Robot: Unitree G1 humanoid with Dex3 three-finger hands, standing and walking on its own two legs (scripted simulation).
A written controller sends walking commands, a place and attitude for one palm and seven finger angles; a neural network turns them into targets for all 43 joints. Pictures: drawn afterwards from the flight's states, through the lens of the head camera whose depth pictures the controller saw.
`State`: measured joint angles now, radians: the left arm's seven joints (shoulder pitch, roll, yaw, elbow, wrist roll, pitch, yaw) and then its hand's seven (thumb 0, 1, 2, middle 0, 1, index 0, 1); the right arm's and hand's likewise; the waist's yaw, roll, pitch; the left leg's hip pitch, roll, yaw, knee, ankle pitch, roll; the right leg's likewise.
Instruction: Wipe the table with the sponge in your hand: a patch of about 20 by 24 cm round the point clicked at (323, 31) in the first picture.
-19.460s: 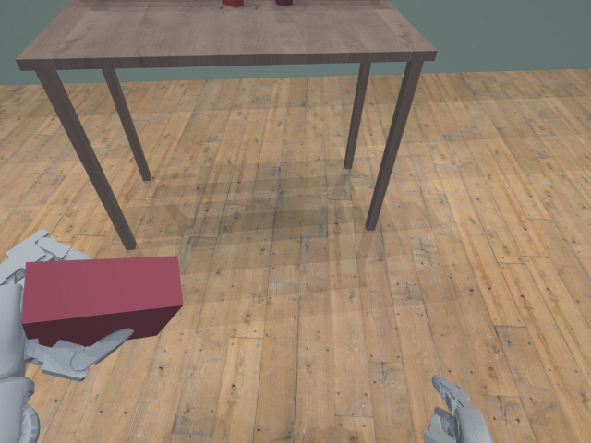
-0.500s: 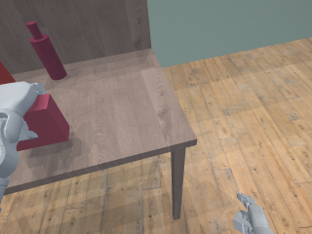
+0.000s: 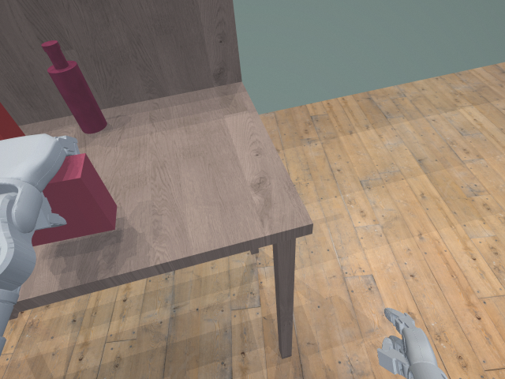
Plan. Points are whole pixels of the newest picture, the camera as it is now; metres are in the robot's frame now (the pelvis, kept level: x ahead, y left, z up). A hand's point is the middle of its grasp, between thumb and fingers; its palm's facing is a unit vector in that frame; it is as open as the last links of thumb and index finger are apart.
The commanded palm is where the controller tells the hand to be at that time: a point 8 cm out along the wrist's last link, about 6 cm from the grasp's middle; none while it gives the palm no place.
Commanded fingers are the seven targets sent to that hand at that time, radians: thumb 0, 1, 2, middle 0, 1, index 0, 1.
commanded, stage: lower the sponge onto the table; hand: left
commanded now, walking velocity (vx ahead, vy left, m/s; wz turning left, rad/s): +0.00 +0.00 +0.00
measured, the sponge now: (62, 210) +0.29 +0.35 +0.14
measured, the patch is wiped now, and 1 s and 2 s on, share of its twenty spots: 0.00 0.00 0.20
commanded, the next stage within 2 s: wipe forward along the first lane in 0.88 s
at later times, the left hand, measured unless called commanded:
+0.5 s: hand (48, 198) +0.29 +0.36 +0.16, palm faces +0.00 +0.04 -1.00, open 9.6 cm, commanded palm +0.26 +0.36 +0.23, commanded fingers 0.00 0.10 1.30 -1.20 -1.60 -1.20 -1.60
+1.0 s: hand (50, 203) +0.29 +0.37 +0.14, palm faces +0.00 +0.02 -1.00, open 9.6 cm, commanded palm +0.26 +0.37 +0.21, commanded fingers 0.00 0.10 1.30 -1.20 -1.60 -1.20 -1.60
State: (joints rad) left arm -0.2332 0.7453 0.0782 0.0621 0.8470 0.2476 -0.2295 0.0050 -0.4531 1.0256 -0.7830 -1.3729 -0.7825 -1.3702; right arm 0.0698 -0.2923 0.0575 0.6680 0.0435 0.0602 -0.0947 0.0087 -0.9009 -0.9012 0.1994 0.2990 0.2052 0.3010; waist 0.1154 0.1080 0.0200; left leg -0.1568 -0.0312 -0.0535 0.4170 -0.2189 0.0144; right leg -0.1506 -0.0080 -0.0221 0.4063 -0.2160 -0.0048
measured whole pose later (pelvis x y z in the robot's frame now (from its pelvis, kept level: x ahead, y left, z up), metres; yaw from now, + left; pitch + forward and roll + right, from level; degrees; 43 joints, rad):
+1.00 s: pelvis +0.01 +0.01 +0.00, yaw +0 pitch -1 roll -1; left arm -0.16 0.70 0.11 0.12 0.86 0.21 -0.14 0.01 -0.45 1.03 -0.78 -1.37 -0.78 -1.37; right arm 0.08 -0.28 0.04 0.69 0.04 0.07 -0.10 0.01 -0.90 -0.90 0.20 0.30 0.21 0.30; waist 0.12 0.09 0.02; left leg -0.17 -0.04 -0.05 0.43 -0.24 0.03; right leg -0.16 -0.02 -0.02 0.40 -0.23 0.01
